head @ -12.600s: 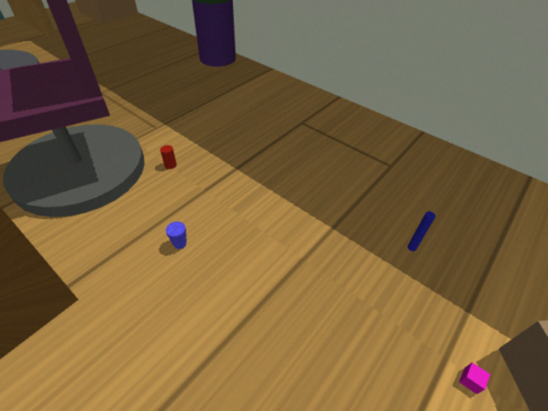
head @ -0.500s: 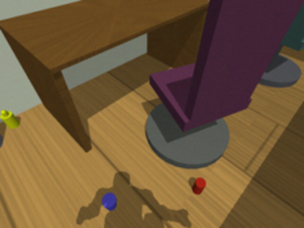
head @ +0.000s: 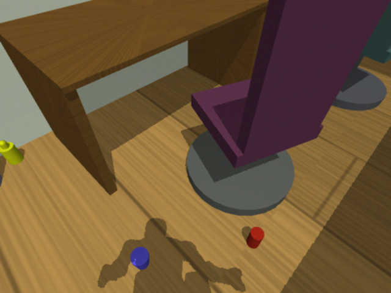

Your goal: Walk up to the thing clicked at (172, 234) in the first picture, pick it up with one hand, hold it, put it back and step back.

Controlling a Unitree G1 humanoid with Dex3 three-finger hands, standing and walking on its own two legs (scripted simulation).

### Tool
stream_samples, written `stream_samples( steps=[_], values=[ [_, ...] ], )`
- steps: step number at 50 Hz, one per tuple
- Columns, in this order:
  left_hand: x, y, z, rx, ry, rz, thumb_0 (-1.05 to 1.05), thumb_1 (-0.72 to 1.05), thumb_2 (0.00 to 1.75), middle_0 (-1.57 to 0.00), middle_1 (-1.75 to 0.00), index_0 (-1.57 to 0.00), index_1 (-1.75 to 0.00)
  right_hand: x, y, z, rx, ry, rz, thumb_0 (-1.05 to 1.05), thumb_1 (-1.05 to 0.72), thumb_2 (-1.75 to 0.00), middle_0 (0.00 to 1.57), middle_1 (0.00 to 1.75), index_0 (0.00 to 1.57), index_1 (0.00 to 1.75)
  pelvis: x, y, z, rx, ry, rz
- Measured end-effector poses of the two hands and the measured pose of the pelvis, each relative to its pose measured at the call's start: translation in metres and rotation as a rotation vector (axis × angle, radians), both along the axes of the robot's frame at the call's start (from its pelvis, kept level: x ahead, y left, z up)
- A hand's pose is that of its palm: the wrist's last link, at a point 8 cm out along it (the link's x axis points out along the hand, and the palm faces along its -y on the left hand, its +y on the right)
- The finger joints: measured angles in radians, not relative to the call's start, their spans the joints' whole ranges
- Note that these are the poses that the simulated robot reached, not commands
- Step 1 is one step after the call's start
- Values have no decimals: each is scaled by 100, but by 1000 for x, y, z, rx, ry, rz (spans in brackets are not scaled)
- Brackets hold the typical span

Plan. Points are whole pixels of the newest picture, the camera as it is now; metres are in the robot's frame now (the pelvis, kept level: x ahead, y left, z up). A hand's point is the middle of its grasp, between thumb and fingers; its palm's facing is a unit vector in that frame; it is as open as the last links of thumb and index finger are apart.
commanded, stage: stand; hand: left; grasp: from above
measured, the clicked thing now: (141, 259) +0.41 +0.24 -0.73
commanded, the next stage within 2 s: rise first in 0.12 s
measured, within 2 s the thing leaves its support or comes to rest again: neither
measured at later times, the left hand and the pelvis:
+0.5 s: hand out of the picture +0.15 +0.25 -0.17, palm faces -0.04 -0.93 -0.37, open 9.7 cm; pelvis -0.01 +0.00 -0.03, yaw +0 degrees
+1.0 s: hand out of the picture +0.13 +0.27 -0.23, palm faces -0.17 -0.87 -0.47, open 14.1 cm; pelvis +0.00 +0.02 -0.10, yaw +0 degrees
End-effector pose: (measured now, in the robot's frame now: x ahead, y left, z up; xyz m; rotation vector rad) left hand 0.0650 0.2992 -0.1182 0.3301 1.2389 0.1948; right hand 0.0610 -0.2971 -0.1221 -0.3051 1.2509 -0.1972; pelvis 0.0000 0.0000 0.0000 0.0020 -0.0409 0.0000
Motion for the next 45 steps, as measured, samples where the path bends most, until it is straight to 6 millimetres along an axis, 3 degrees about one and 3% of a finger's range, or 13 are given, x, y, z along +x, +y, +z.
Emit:
stream_samples(
  steps=[12,16,21,25,35,45],
  values=[
    [4,0,-1,-3,-6,-2,0,90,90,-20,-30,-20,-30,3,0,2,-4,-7,-1,1,-90,-90,20,30,20,30,1,1,0,0,1,-1],
    [27,-5,-1,-13,-104,30,1,84,92,-20,-37,-19,-37,12,10,1,3,-105,2,1,-93,-91,20,30,20,30,-5,2,-5,-3,48,13],
    [66,-3,-13,-16,-141,-24,1,61,92,-17,-60,-16,-59,20,29,-7,35,-175,4,1,-94,-91,20,30,20,30,-12,1,-18,-6,130,10],
    [80,-1,-15,11,-159,-64,0,36,93,-12,-81,-13,-79,23,42,-13,66,-214,-13,1,-94,-91,20,30,20,30,-11,4,-26,-6,161,3],
    [72,5,-39,59,-95,-101,0,-26,96,-7,-105,-9,-103,52,56,-27,78,-324,20,1,-93,-91,20,30,20,30,-6,12,-53,-15,243,2],
    [66,6,-62,102,-96,-172,0,-49,98,-8,-107,-8,-107,87,61,-44,53,-404,75,1,-92,-91,20,30,20,30,-3,15,-83,-31,323,7]
  ],
)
